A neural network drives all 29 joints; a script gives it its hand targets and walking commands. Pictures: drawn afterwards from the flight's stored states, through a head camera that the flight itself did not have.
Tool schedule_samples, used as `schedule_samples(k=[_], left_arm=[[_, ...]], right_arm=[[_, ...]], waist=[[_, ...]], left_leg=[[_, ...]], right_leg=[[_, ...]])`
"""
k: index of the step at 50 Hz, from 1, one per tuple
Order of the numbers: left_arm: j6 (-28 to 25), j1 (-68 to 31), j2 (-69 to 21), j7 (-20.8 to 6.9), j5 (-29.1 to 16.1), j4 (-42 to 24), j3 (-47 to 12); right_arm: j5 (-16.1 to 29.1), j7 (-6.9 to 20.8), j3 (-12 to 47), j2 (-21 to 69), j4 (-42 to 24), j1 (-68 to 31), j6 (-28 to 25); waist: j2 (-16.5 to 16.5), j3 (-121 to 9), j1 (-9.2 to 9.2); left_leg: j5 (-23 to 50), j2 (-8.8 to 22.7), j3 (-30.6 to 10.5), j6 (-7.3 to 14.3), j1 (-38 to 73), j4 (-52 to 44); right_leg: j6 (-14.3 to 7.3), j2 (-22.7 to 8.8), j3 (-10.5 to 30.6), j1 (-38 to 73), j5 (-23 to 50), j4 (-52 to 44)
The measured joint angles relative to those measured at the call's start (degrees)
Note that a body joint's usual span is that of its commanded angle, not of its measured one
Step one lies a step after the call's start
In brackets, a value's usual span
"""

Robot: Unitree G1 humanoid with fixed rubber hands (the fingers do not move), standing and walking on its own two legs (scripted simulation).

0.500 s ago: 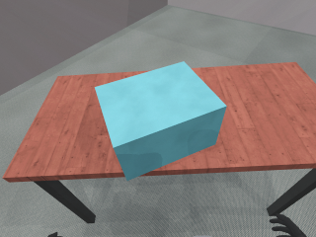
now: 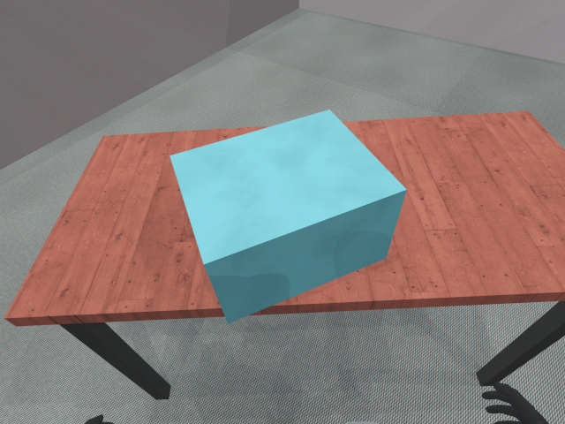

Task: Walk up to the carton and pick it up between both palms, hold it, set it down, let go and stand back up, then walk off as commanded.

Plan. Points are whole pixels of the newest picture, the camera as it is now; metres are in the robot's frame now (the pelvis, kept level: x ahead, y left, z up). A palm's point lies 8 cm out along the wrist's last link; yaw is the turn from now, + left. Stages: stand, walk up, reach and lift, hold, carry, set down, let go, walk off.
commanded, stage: walk up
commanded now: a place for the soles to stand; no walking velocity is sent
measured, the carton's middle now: (282, 209) +0.45 +0.02 +0.03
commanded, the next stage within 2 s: none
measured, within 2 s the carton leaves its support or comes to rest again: neither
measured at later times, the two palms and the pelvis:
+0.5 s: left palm out of the picture +0.09 +0.32 -0.07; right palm out of the picture +0.12 -0.31 -0.09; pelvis +0.00 +0.00 +0.00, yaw +0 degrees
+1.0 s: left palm out of the picture +0.10 +0.32 -0.07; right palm out of the picture +0.12 -0.30 -0.08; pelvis +0.01 +0.00 +0.00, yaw +0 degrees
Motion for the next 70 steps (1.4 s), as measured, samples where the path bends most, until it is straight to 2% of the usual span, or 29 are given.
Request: schedule_samples(k=[70], left_arm=[[0.0,-0.3,0.0,0.0,0.0,0.0,0.0]], right_arm=[[0.0,0.0,0.0,0.0,0.0,0.0,-0.1]], waist=[[0.0,0.1,0.00]], left_leg=[[-0.6,0.5,0.0,0.0,0.0,-0.1]], right_leg=[[0.0,0.6,0.2,0.1,-0.1,-0.7]])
